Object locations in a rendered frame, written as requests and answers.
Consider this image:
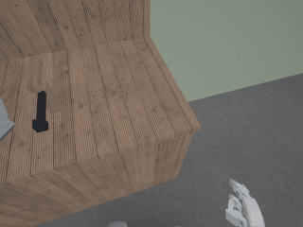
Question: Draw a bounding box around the counter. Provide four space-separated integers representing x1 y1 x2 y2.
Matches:
0 0 202 227

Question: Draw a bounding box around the tap lever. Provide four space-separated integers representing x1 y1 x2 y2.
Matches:
32 91 49 132

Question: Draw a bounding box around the robot left hand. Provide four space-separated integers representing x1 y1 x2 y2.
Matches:
0 97 15 142

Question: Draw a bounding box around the robot right hand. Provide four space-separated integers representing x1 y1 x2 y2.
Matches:
225 179 266 227

